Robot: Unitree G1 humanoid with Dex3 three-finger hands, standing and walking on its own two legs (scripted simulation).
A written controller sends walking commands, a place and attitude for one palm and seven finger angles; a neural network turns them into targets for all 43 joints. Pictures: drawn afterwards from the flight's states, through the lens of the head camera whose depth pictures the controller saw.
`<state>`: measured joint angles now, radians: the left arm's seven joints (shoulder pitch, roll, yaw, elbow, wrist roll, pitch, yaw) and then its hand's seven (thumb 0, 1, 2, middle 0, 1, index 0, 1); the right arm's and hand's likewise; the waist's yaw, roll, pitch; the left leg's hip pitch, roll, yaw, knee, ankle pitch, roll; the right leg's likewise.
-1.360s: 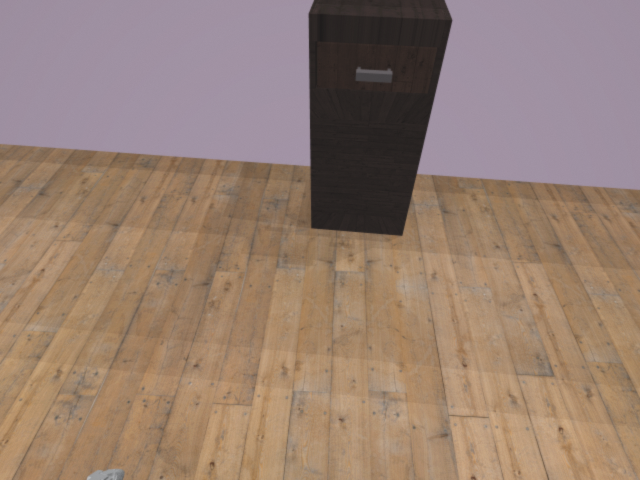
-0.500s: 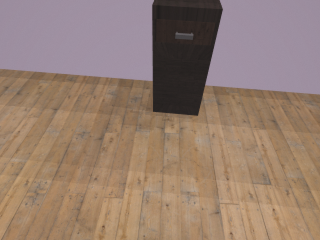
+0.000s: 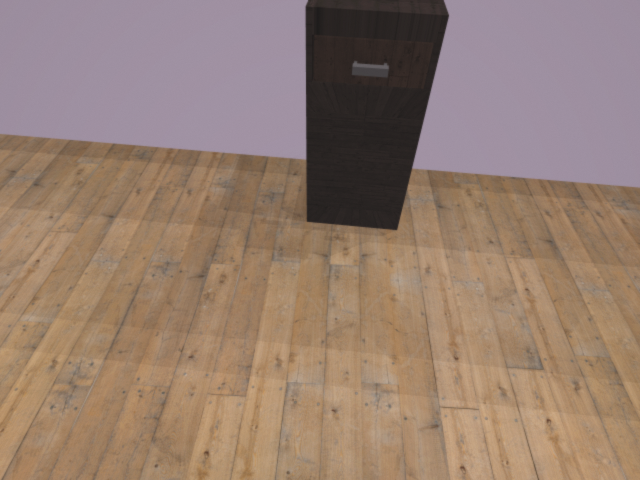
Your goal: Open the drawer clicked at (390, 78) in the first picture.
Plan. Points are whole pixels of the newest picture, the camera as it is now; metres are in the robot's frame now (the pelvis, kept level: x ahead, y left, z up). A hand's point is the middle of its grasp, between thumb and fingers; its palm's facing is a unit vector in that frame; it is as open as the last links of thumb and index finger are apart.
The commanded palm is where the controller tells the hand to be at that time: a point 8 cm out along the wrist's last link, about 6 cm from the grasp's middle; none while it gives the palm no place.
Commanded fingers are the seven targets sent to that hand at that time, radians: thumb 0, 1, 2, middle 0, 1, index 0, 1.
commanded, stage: look at it before walking up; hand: left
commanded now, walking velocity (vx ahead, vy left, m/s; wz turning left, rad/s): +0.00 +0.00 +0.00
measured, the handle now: (370, 67) +1.27 -0.08 -0.04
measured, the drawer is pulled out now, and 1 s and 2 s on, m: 0.00 0.00 0.00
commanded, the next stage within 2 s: walk to a spot facing it in 0.08 s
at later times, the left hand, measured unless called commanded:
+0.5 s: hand out of the picture +0.07 +0.19 -0.18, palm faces -0.11 -0.97 -0.23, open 7.4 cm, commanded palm none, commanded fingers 0.00 0.90 0.90 -0.20 -0.30 -0.20 -0.30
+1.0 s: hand (222, 436) +0.22 +0.17 -0.19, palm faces -0.25 -0.95 -0.19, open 7.4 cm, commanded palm none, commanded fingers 0.00 0.90 0.90 -0.20 -0.30 -0.20 -0.30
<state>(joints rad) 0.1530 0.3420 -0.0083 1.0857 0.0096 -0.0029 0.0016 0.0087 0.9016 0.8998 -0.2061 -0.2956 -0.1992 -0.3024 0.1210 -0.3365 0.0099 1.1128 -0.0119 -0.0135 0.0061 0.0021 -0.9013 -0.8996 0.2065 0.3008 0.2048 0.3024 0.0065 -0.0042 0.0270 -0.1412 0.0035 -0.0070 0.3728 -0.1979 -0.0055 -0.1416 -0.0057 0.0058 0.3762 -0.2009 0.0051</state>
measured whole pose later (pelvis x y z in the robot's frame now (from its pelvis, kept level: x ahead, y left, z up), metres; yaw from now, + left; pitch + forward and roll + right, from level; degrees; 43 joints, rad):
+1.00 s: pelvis +0.23 -0.02 -0.02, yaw -24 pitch +0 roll -2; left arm 0.47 0.17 0.06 1.04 0.02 -0.04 0.00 0.01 0.90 0.90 -0.21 -0.30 -0.20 -0.30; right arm 0.08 -0.18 -0.03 0.90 -0.02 -0.05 0.02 0.00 -0.90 -0.90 0.20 0.30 0.20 0.30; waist 0.08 -0.01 0.03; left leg -0.44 0.08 0.06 0.59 -0.20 -0.02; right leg -0.04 0.04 0.16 0.51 -0.46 0.00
